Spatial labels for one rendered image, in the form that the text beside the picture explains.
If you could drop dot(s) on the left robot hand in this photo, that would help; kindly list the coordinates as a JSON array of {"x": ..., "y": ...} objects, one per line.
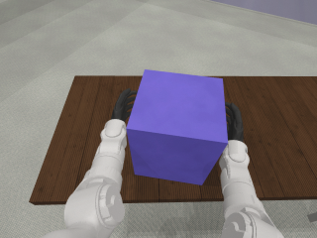
[{"x": 121, "y": 106}]

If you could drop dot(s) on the right robot hand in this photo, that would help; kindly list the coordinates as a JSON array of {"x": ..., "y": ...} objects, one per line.
[{"x": 235, "y": 127}]

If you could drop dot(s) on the carton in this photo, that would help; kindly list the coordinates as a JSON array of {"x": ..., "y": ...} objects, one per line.
[{"x": 177, "y": 129}]

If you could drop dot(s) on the robot left forearm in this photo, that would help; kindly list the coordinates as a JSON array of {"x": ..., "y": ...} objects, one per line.
[{"x": 109, "y": 159}]

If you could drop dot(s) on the robot left upper arm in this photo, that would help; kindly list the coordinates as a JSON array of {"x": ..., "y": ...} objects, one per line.
[{"x": 92, "y": 212}]

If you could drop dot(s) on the table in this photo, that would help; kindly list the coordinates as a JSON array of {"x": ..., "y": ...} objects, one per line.
[{"x": 279, "y": 115}]

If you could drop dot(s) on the robot right forearm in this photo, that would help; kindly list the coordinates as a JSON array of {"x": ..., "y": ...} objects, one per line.
[{"x": 237, "y": 186}]

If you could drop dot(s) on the robot right upper arm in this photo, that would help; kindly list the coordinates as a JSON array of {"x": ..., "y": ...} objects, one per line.
[{"x": 241, "y": 224}]

